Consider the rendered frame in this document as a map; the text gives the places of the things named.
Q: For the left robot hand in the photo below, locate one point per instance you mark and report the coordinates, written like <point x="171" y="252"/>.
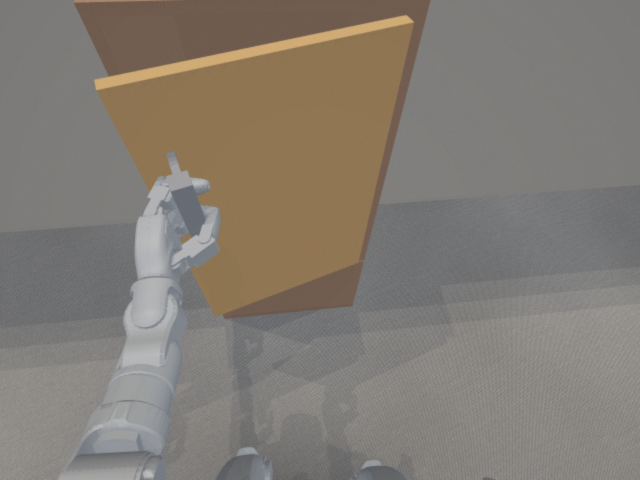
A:
<point x="158" y="235"/>

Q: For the handle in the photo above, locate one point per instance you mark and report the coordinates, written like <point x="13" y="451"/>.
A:
<point x="185" y="197"/>

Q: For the left robot shin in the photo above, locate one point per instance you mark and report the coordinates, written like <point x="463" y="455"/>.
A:
<point x="246" y="451"/>

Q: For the robot left upper arm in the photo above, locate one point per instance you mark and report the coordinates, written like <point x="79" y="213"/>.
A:
<point x="137" y="465"/>

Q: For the cupboard door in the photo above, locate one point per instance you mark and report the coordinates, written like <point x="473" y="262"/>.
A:
<point x="290" y="136"/>

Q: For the left robot forearm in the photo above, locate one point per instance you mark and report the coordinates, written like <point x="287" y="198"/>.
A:
<point x="134" y="413"/>

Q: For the left robot thigh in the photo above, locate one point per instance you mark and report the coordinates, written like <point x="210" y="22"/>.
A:
<point x="246" y="467"/>

